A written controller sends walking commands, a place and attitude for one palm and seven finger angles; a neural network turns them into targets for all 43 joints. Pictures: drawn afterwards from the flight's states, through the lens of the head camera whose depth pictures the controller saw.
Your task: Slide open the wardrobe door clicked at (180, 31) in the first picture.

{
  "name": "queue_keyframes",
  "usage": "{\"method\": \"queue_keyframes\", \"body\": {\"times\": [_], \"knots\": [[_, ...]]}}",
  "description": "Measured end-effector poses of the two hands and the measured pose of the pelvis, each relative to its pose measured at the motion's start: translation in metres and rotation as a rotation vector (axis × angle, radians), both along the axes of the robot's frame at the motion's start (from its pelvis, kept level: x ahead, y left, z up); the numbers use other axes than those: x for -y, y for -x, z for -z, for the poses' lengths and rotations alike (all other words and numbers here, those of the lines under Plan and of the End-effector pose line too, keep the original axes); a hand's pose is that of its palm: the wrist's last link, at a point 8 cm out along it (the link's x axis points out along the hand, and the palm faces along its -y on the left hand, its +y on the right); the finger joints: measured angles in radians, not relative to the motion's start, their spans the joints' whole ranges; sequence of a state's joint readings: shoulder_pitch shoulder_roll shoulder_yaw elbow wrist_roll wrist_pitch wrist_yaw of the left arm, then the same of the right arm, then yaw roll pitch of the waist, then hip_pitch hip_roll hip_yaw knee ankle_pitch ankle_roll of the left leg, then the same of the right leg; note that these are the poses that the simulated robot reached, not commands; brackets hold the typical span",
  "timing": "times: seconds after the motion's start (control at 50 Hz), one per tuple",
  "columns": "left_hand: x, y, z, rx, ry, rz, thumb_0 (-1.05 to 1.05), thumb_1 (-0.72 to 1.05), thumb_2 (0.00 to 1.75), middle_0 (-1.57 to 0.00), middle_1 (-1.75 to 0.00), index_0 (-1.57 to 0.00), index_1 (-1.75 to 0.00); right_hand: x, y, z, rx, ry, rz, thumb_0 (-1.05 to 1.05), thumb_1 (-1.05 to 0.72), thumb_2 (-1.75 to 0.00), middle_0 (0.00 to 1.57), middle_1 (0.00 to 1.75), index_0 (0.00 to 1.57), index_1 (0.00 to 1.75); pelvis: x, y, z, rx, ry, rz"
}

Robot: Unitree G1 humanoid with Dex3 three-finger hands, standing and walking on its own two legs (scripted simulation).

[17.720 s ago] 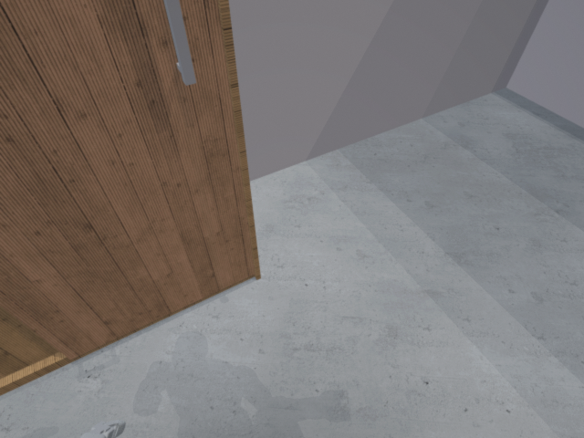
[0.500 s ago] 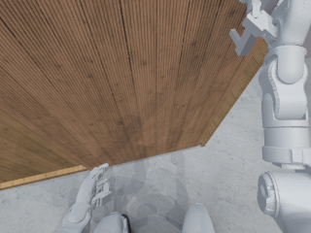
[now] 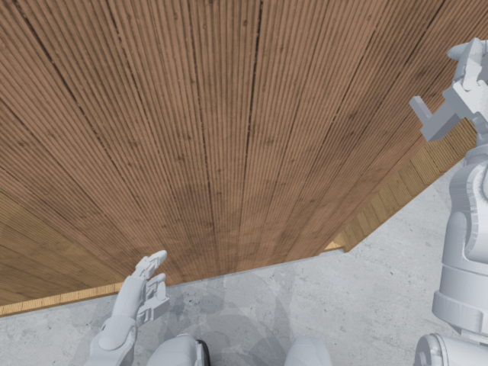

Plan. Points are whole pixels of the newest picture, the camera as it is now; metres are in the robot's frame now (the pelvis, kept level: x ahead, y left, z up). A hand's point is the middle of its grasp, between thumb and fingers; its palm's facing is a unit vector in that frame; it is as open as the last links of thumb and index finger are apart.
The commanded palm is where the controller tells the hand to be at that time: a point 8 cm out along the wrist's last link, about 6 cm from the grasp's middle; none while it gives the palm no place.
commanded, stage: step sideways, sliding the door along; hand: right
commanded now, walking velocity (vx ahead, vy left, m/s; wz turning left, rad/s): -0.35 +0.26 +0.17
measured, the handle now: (484, 49) +0.39 -0.27 +0.27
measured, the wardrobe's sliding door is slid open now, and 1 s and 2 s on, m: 0.13 0.44 0.44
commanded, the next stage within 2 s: stop walking and hold the door there in 1.40 s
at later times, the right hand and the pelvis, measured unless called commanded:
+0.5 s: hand (308, 105) +0.34 -0.08 +0.25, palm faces +0.22 +0.97 -0.01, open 6.5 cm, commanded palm +0.30 -0.06 +0.23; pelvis +0.00 +0.10 +0.03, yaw +5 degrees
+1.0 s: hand (160, 126) +0.32 +0.06 +0.25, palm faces +0.12 +0.99 +0.02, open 6.4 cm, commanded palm +0.29 +0.08 +0.23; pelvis -0.06 +0.20 +0.03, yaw +7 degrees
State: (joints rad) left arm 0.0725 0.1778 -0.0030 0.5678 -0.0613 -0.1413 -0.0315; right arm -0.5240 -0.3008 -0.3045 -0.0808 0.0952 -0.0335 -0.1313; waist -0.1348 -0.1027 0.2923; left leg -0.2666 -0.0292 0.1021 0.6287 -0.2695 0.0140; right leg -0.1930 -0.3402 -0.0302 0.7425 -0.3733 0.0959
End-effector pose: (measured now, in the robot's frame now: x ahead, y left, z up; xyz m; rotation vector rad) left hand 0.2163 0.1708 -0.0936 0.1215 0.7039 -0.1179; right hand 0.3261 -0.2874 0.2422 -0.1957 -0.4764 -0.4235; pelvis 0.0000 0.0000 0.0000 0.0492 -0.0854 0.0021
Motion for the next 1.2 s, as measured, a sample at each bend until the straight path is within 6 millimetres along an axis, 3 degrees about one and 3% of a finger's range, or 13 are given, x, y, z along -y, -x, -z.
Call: {"method": "queue_keyframes", "body": {"times": [0.14, 0.22, 0.4, 0.52, 0.58, 0.64, 0.72, 0.84, 1.02, 1.12, 1.2], "knots": [[-0.042, -0.013, -0.013, -0.02, -0.072, -0.058, 0.02, 0.91, 0.9, -0.2, -0.3, -0.2, -0.3, -0.043, 0.006, 0.0, 0.01, -0.014, -0.018, -0.06, -0.71, -0.82, 0.46, 1.4, 0.2, 1.31, -0.015, 0.001, -0.02, -0.08, 0.052, 0.011], [-0.062, -0.007, -0.023, -0.036, -0.137, -0.072, 0.02, 0.91, 0.9, -0.2, -0.3, -0.2, -0.3, -0.065, 0.006, 0.004, 0.06, -0.027, -0.127, -0.06, -0.72, -0.79, 0.46, 1.4, 0.19, 1.27, -0.021, -0.001, -0.015, -0.072, 0.018, -0.005], [-0.082, 0.015, -0.049, -0.031, -0.116, -0.014, 0.02, 0.91, 0.9, -0.2, -0.3, -0.2, -0.3, -0.125, 0.012, 0.004, 0.066, -0.065, -0.241, -0.03, -0.74, -0.77, 0.46, 1.4, 0.2, 1.25, -0.06, -0.001, -0.031, -0.03, -0.046, -0.062], [-0.107, 0.014, -0.041, 0.019, -0.037, -0.009, 0.02, 0.9, 0.9, -0.2, -0.3, -0.2, -0.3, -0.171, 0.018, 0.004, 0.063, -0.047, -0.222, -0.04, -0.73, -0.78, 0.46, 1.4, 0.18, 1.27, -0.106, 0.0, -0.025, -0.017, -0.031, -0.085], [-0.129, 0.008, -0.027, 0.058, 0.011, -0.01, 0.02, 0.9, 0.9, -0.2, -0.3, -0.2, -0.3, -0.195, 0.021, 0.004, 0.07, -0.019, -0.18, -0.06, -0.72, -0.8, 0.46, 1.4, 0.17, 1.27, -0.134, 0.001, -0.009, -0.008, 0.01, -0.073], [-0.157, 0.006, -0.018, 0.058, 0.004, -0.053, 0.02, 0.9, 0.9, -0.21, -0.3, -0.2, -0.3, -0.22, 0.025, 0.003, 0.054, -0.02, -0.171, -0.06, -0.72, -0.8, 0.46, 1.4, 0.17, 1.27, -0.147, 0.009, -0.009, -0.026, 0.01, -0.071], [-0.195, 0.019, -0.022, 0.03, -0.063, -0.133, 0.02, 0.9, 0.9, -0.2, -0.3, -0.2, -0.3, -0.252, 0.029, 0.003, 0.045, -0.049, -0.235, -0.04, -0.73, -0.8, 0.46, 1.4, 0.16, 1.29, -0.153, 0.022, -0.017, -0.067, 0.05, -0.076], [-0.233, 0.06, -0.034, -0.006, -0.151, -0.201, 0.02, 0.91, 0.9, -0.2, -0.3, -0.2, -0.3, -0.298, 0.031, 0.006, 0.09, -0.082, -0.432, -0.01, -0.76, -0.79, 0.46, 1.4, 0.13, 1.25, -0.164, 0.04, -0.012, -0.05, 0.039, -0.093], [-0.258, 0.124, -0.044, -0.094, -0.143, -0.169, 0.02, 0.91, 0.9, -0.2, -0.3, -0.2, -0.3, -0.299, 0.034, 0.003, 0.023, -0.107, -0.321, -0.03, -0.71, -0.82, 0.46, 1.4, 0.25, 1.3, -0.206, 0.063, -0.029, -0.032, -0.048, -0.131], [-0.28, 0.14, -0.035, -0.086, -0.101, -0.156, 0.02, 0.9, 0.9, -0.2, -0.3, -0.2, -0.3, -0.303, 0.037, 0.001, 0.0, -0.092, -0.216, -0.05, -0.69, -0.83, 0.46, 1.4, 0.26, 1.32, -0.242, 0.079, -0.025, -0.025, -0.053, -0.139], [-0.31, 0.144, -0.015, -0.053, -0.05, -0.152, 0.02, 0.9, 0.9, -0.2, -0.3, -0.2, -0.3, -0.309, 0.04, 0.0, -0.02, -0.054, -0.094, -0.07, -0.7, -0.83, 0.46, 1.4, 0.22, 1.3, -0.277, 0.091, -0.009, -0.022, -0.013, -0.135]]}}
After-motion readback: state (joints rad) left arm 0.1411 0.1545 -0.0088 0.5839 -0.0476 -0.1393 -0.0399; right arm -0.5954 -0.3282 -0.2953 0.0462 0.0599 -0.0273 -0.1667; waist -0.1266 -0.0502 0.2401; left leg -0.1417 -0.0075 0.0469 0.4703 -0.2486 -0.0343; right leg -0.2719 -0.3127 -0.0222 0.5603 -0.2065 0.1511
